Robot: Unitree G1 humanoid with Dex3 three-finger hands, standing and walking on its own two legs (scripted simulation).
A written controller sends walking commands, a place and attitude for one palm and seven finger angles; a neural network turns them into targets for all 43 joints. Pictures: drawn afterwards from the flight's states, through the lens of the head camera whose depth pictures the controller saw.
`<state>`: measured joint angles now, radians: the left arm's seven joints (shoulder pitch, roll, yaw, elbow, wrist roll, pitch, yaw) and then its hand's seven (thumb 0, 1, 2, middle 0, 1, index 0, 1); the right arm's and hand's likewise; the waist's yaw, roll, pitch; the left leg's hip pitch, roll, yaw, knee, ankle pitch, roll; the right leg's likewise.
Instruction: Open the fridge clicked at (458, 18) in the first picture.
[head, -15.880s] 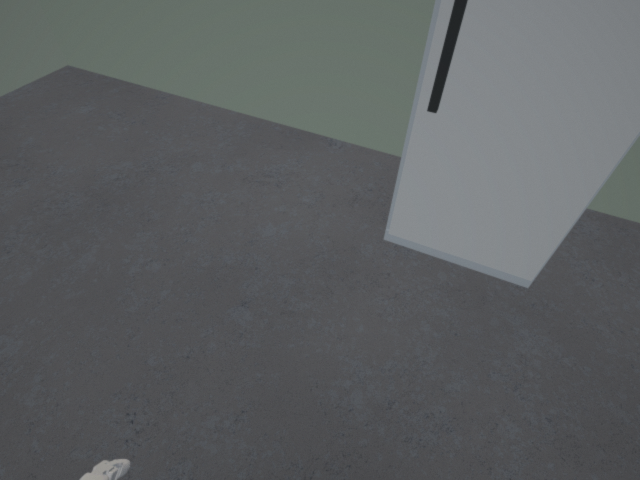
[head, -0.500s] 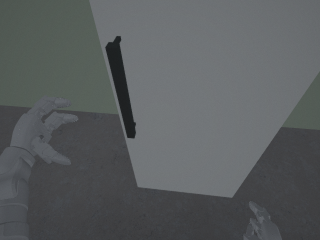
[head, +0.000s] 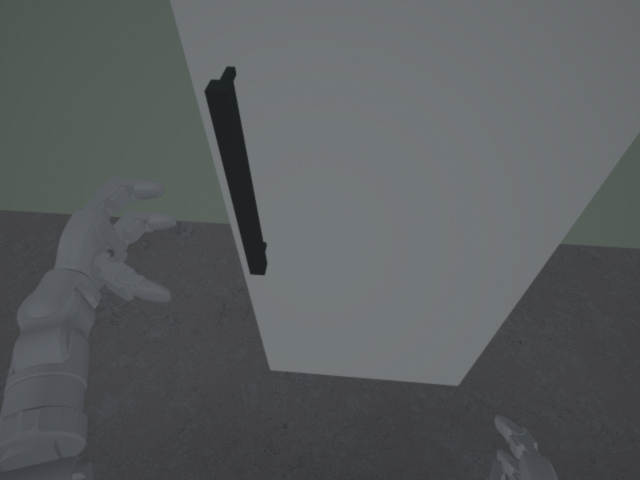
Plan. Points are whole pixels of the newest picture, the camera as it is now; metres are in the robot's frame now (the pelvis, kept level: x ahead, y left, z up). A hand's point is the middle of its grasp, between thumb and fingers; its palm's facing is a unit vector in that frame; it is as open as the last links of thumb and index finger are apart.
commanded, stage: move the hooked fingers beside the handle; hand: left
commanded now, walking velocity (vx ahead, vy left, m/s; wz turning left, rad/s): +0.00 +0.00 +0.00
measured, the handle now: (246, 188) +0.49 +0.13 +0.09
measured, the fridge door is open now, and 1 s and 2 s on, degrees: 0 0 0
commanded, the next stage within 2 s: feel for the door with the fingertips in 1.62 s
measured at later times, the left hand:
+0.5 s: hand (171, 210) +0.40 +0.21 +0.13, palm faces -0.04 -1.00 -0.02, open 14.0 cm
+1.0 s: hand (194, 197) +0.44 +0.19 +0.12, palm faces -0.05 -1.00 -0.01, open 14.0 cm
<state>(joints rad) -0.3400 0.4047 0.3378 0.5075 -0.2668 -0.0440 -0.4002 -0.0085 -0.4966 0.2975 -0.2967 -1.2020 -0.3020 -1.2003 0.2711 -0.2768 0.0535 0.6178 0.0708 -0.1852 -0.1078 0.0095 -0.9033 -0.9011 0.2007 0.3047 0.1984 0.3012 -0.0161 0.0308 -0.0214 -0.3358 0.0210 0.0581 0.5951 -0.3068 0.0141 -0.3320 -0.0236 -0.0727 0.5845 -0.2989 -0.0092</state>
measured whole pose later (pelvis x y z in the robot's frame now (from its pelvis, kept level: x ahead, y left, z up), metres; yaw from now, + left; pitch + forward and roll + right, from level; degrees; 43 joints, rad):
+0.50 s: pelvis +0.00 +0.00 +0.00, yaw +0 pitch +5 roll +0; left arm -0.53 0.41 0.32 0.71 -0.23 -0.13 -0.35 -0.01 -0.50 0.30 -0.30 -1.20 -0.30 -1.20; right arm 0.31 -0.28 0.04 0.65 0.06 -0.12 -0.09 0.01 -0.90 -0.90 0.20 0.30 0.20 0.30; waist -0.04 0.02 -0.03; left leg -0.38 0.03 0.06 0.62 -0.32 0.01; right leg -0.37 -0.02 -0.07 0.60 -0.31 -0.01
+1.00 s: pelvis +0.01 +0.00 -0.01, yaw -2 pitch +8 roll +0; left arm -0.64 0.44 0.36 0.90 -0.20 -0.21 -0.34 -0.01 -0.49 0.30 -0.30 -1.20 -0.30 -1.20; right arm 0.38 -0.29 0.03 0.64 0.06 -0.05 -0.06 0.01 -0.91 -0.90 0.20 0.30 0.20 0.30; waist -0.08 0.03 -0.05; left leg -0.45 0.04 0.08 0.65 -0.34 0.01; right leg -0.46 0.00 -0.05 0.64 -0.32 -0.02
